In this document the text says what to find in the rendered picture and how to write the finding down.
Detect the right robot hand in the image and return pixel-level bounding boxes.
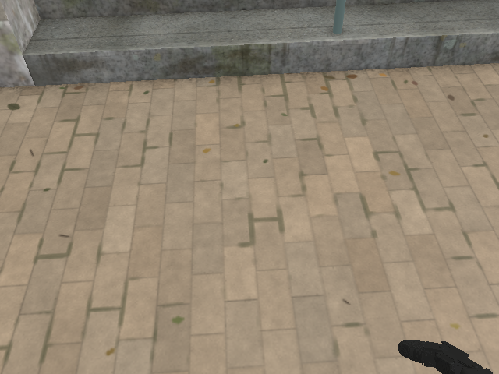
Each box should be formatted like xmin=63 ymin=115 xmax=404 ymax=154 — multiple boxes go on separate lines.
xmin=398 ymin=340 xmax=493 ymax=374

